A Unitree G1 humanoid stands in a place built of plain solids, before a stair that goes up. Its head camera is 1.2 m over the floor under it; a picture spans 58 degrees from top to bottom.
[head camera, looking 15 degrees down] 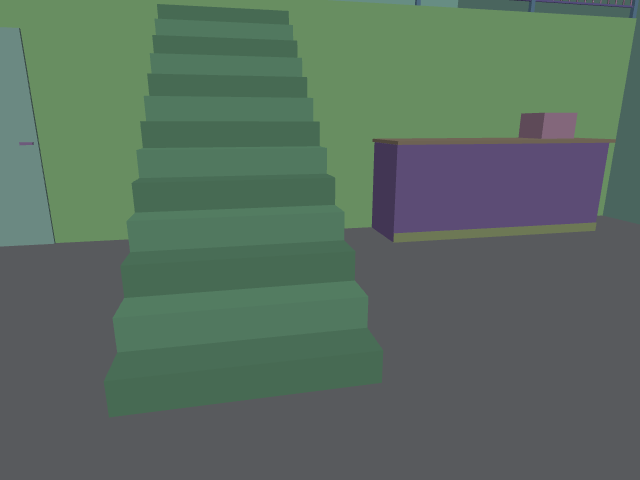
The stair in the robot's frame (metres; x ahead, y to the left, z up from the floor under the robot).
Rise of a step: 0.17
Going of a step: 0.24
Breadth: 1.22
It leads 12 degrees to the left of straight ahead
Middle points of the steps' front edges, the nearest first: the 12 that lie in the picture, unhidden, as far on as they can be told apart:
1.70 0.30 0.17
1.94 0.35 0.35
2.17 0.40 0.52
2.40 0.45 0.70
2.64 0.50 0.87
2.87 0.55 1.04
3.10 0.60 1.22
3.34 0.65 1.39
3.57 0.70 1.57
3.81 0.75 1.74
4.04 0.80 1.91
4.27 0.85 2.09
